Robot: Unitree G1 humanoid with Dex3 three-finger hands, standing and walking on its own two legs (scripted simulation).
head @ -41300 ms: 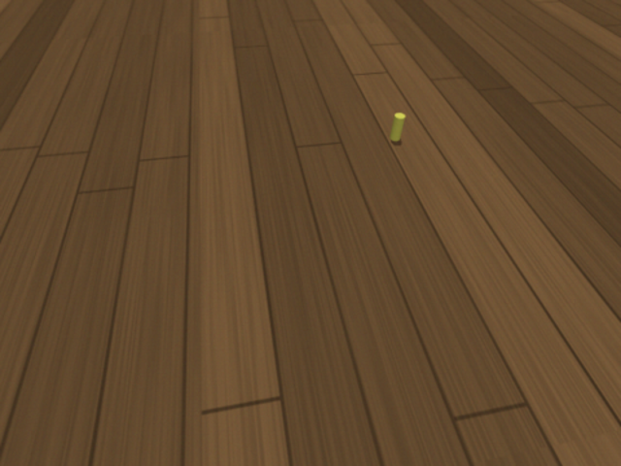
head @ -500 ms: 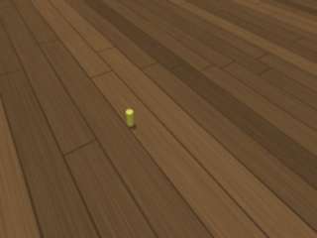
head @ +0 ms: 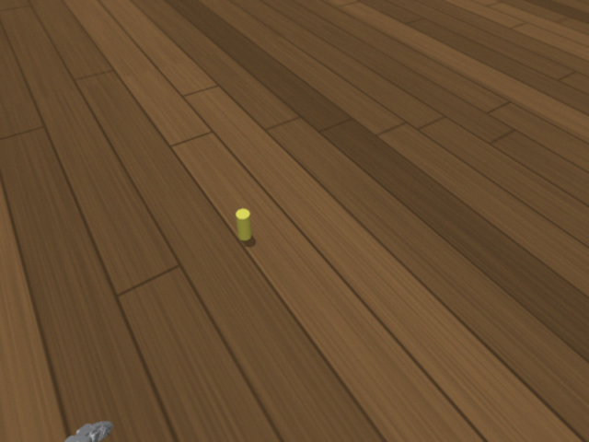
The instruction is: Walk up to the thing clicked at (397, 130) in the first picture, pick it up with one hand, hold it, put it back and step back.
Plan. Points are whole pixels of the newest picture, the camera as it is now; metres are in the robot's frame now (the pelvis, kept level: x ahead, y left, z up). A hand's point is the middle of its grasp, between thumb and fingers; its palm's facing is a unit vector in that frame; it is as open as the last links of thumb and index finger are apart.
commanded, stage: step back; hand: left
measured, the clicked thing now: (243, 225) +1.01 +0.21 -0.70
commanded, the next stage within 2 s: stand in 0.08 s
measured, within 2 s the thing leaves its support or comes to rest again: neither
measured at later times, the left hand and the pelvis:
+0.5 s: hand out of the picture +0.08 +0.25 -0.14, palm faces -0.03 -0.94 -0.34, open 7.4 cm; pelvis -0.01 +0.00 +0.02, yaw -1 degrees
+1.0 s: hand out of the picture +0.05 +0.24 -0.14, palm faces -0.05 -0.94 -0.33, open 7.4 cm; pelvis -0.02 -0.01 +0.02, yaw -1 degrees
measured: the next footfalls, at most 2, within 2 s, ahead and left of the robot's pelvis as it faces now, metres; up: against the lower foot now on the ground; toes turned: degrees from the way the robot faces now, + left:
none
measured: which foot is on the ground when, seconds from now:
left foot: down 0.00-1.00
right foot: down 0.00-1.00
